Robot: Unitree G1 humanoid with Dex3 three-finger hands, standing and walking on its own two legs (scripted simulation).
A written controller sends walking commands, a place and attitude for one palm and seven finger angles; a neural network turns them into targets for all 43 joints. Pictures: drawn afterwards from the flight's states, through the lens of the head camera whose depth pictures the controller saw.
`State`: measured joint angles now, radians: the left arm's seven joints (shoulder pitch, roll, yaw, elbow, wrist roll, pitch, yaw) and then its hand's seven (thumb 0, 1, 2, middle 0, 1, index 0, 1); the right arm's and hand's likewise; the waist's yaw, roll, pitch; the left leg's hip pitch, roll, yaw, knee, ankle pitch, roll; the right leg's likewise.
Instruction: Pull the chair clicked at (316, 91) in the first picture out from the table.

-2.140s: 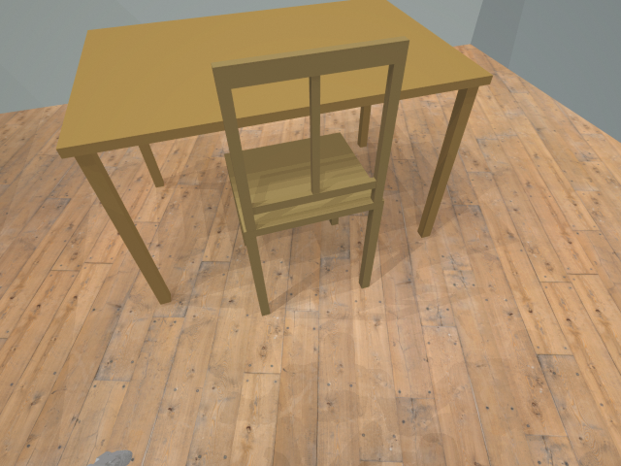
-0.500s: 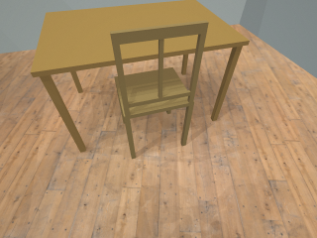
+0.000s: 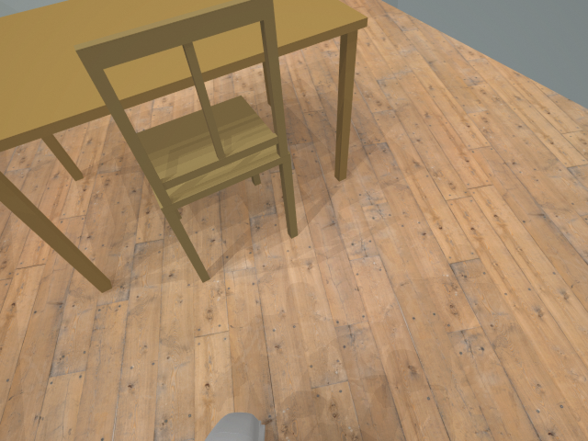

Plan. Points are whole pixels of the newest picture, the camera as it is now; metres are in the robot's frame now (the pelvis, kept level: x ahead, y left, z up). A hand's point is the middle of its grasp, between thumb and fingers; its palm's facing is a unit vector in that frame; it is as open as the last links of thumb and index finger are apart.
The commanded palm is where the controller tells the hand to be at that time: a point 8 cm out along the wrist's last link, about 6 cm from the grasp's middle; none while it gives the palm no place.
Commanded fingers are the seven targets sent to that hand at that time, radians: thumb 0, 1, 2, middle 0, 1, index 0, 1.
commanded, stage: walk to a spot facing it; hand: left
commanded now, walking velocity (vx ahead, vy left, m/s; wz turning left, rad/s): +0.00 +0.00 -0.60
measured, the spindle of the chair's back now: (206, 107) +0.84 +0.31 -0.05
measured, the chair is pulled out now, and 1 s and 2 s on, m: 0.00 0.00 0.00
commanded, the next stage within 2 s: turn to face it in 1.72 s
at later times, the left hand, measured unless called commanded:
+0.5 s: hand out of the picture +0.09 +0.26 -0.16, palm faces -0.16 -0.95 -0.25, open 7.3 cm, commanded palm none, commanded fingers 0.00 0.90 0.90 -0.20 -0.30 -0.20 -0.30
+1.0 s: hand (260, 363) +0.26 +0.10 -0.17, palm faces -0.64 -0.76 -0.12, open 7.4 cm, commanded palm none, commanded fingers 0.00 0.90 0.90 -0.20 -0.30 -0.20 -0.30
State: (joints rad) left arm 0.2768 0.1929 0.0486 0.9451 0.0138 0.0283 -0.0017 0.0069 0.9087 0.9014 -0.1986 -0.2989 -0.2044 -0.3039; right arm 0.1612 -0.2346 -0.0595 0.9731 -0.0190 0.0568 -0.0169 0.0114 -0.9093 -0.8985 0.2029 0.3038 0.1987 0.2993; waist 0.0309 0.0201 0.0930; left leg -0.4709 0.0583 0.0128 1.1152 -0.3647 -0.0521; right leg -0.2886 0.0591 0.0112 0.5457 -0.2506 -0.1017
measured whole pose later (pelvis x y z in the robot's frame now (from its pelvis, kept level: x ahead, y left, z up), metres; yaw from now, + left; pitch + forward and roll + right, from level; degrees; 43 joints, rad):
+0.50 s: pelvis +0.00 +0.05 +0.00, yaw -16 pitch +2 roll +0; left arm 0.28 0.25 0.08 0.91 0.02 0.05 0.00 0.01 0.91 0.90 -0.20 -0.30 -0.20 -0.30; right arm 0.13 -0.22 -0.04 0.87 -0.01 0.03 -0.03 0.01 -0.91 -0.90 0.20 0.30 0.20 0.30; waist 0.06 -0.02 0.01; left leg -0.27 -0.02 -0.05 0.57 -0.36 -0.02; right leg -0.30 0.16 0.27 0.43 -0.13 -0.03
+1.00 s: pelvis +0.07 +0.02 +0.00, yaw -37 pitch +0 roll -1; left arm 0.14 0.22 0.07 0.95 0.03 0.06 -0.07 0.01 0.91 0.90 -0.19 -0.30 -0.20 -0.30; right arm 0.52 -0.16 -0.02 1.04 -0.03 -0.06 -0.03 0.01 -0.91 -0.90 0.20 0.30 0.20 0.30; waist -0.06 -0.04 0.07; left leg 0.07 0.10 0.30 0.34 -0.39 -0.04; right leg -0.62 -0.10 -0.10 0.89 -0.19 0.02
